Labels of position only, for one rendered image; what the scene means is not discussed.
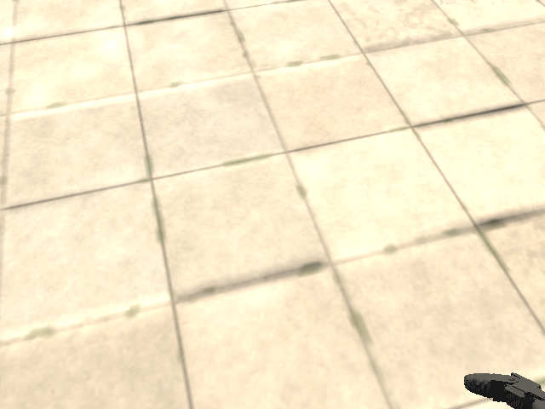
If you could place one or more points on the right robot hand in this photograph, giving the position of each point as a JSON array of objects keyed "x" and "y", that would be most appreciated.
[{"x": 517, "y": 391}]

